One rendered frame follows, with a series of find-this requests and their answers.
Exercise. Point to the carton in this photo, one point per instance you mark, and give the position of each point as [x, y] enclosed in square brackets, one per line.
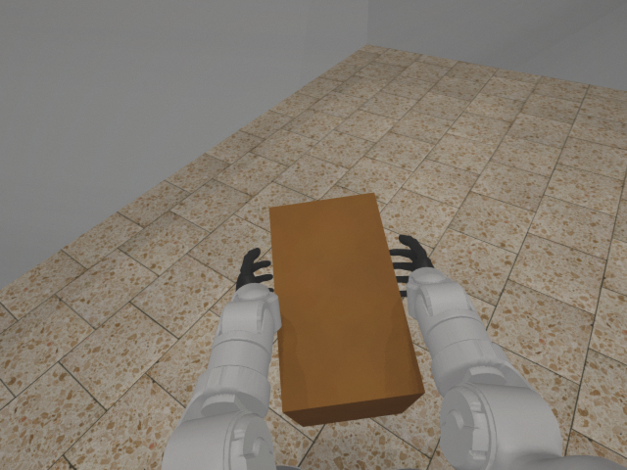
[345, 349]

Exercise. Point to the robot left hand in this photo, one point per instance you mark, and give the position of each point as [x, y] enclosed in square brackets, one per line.
[249, 267]

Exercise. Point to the right robot forearm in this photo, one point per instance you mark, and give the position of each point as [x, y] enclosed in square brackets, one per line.
[452, 330]

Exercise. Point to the left robot forearm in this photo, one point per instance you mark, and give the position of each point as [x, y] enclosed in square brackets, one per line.
[236, 376]

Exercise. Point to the robot right upper arm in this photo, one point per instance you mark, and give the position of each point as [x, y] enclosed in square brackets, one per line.
[497, 427]

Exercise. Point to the robot left upper arm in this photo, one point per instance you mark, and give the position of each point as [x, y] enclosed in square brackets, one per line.
[237, 440]

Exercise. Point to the robot right hand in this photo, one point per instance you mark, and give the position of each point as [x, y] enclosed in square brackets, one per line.
[416, 253]

